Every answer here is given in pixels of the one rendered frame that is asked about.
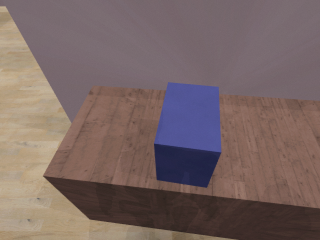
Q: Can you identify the pedestal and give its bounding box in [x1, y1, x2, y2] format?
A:
[43, 85, 320, 240]

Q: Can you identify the carton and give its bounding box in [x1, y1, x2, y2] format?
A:
[154, 82, 222, 188]

